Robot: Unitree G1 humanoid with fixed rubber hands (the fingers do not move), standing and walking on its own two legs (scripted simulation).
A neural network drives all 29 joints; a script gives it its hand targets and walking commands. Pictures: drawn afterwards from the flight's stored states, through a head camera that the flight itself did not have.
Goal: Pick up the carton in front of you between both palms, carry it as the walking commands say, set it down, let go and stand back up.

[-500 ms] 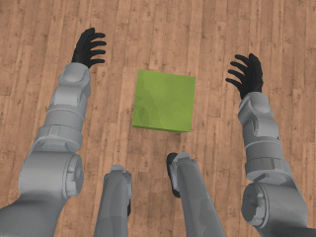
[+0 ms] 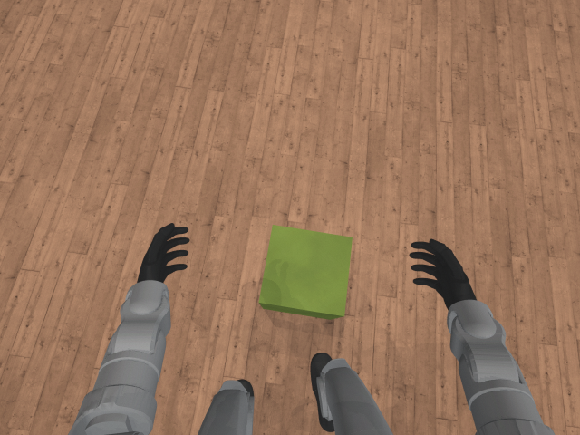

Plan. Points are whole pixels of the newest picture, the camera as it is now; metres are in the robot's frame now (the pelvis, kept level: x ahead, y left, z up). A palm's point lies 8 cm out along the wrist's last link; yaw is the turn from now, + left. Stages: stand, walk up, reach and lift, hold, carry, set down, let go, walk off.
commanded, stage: let go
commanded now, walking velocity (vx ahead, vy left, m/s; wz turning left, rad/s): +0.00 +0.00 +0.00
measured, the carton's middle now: (303, 276) +0.40 -0.08 -0.59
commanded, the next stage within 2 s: stand in 0.92 s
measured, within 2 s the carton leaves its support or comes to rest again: neither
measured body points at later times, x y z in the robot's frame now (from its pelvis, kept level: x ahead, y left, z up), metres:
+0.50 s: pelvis +0.05 +0.03 +0.06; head +0.09 +0.03 +0.51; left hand +0.25 +0.25 -0.02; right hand +0.21 -0.22 -0.02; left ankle -0.01 +0.14 -0.68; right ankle +0.04 -0.12 -0.68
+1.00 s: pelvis +0.04 +0.01 +0.05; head +0.05 +0.01 +0.50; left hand +0.22 +0.25 -0.03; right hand +0.18 -0.25 -0.03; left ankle -0.01 +0.14 -0.68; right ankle +0.04 -0.12 -0.68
